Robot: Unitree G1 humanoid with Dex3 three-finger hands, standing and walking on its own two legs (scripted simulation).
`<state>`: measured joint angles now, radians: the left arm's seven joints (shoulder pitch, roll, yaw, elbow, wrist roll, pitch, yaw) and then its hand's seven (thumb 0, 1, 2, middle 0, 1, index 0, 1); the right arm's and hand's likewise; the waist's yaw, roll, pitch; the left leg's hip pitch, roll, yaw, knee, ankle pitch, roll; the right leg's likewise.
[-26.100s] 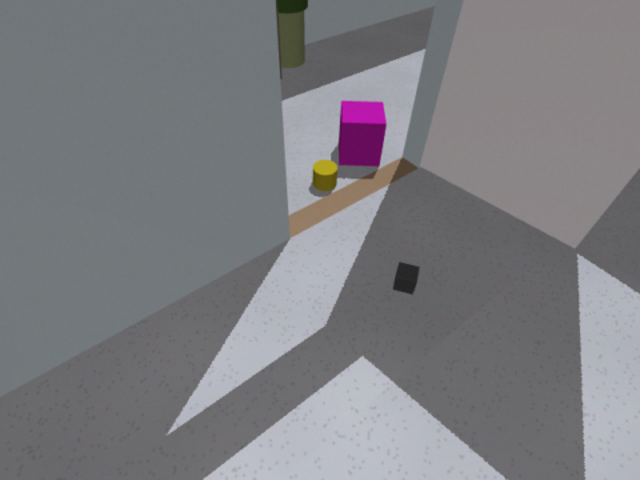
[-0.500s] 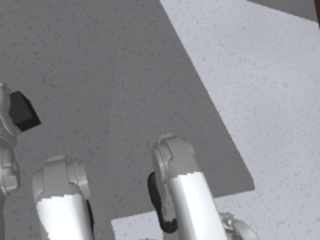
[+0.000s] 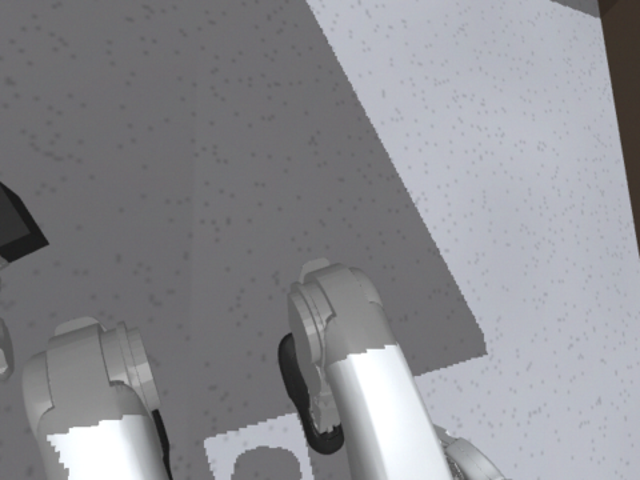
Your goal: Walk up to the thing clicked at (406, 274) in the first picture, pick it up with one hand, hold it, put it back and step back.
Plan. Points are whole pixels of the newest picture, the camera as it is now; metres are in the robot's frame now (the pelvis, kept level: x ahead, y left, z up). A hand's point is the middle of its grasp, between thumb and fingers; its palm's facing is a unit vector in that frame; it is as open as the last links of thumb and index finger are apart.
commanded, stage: rest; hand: left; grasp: from above
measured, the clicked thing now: out of the picture +0.45 +0.29 -0.26
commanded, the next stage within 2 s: open in 0.36 s
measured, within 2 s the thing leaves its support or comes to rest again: rests again in 0.04 s
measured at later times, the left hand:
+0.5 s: hand out of the picture +0.43 +0.30 -0.23, palm faces -0.39 -0.25 -0.89, open 10.4 cm
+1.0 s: hand out of the picture +0.44 +0.30 -0.25, palm faces -0.39 -0.23 -0.89, open 12.9 cm
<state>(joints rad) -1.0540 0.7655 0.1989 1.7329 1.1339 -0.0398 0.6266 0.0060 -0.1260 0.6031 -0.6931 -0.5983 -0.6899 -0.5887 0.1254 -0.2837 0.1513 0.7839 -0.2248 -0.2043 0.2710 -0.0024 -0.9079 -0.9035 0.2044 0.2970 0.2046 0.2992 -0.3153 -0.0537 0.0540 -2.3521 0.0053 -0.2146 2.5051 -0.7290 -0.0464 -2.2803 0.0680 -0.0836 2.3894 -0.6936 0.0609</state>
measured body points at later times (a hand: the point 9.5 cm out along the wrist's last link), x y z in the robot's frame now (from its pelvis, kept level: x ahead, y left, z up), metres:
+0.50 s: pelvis -0.01 +0.01 +0.00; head +0.25 +0.11 +0.35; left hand +0.45 +0.31 -0.18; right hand +0.02 -0.25 -0.07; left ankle +0.06 +0.14 -0.27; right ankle +0.10 -0.13 -0.27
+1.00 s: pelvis -0.01 +0.01 +0.00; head +0.26 +0.12 +0.34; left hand +0.45 +0.31 -0.19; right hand +0.02 -0.24 -0.06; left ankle +0.06 +0.14 -0.27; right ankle +0.10 -0.12 -0.27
